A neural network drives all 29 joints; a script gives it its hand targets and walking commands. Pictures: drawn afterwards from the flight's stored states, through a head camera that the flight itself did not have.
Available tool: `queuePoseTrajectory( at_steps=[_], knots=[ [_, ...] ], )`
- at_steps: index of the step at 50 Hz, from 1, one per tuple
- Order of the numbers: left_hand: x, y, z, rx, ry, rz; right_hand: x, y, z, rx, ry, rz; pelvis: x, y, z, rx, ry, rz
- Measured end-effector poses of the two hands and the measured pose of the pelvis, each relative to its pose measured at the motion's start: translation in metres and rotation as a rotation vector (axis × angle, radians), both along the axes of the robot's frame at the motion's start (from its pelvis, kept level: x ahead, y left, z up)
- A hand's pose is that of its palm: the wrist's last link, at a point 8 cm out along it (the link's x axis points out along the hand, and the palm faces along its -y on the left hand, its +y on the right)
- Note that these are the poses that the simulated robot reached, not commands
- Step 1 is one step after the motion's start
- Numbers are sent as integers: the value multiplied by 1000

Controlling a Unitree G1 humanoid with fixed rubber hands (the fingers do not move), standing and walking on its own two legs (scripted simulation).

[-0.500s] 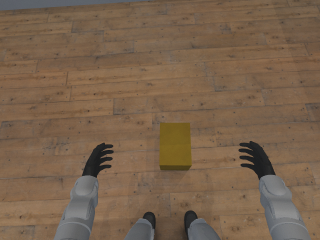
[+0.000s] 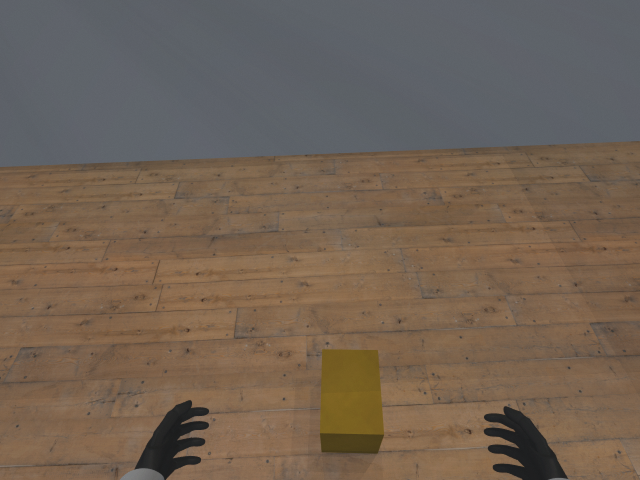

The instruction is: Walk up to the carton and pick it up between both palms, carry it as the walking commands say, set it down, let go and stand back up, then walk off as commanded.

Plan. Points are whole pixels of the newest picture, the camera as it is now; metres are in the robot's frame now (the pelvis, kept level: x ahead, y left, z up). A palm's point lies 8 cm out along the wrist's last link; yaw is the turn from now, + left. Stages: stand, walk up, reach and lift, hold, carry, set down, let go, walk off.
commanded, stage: let go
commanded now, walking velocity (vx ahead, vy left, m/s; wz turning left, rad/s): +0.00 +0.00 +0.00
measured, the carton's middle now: (349, 401) +0.45 -0.03 -0.68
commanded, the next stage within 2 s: stand in 0.20 s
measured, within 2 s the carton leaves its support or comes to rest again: neither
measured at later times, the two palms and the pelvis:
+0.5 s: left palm out of the picture +0.14 +0.25 -0.11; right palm out of the picture +0.14 -0.27 -0.10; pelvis +0.04 +0.00 -0.01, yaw -2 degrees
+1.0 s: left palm out of the picture +0.12 +0.25 -0.13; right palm out of the picture +0.08 -0.27 -0.13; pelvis +0.06 +0.00 -0.01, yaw -3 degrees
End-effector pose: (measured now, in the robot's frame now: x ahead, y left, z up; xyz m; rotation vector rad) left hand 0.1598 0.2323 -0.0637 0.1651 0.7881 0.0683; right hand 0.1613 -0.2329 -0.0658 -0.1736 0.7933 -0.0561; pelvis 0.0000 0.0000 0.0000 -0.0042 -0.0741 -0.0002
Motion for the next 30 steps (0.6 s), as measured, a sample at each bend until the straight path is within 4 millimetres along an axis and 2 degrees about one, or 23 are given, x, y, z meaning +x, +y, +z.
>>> queuePoseTrajectory(
  at_steps=[11,20,30],
  knots=[
    [9,-3,-3,27,6,4,6,-5,-1,-40,0,-7,9,-2,-2,0,11,-3],
    [-16,18,-38,107,123,22,-19,-35,-25,-135,71,-87,31,-4,-7,-2,116,-25],
    [-14,20,-56,116,211,23,-30,-40,-41,-140,158,-134,54,-4,-13,1,146,-39]
  ],
)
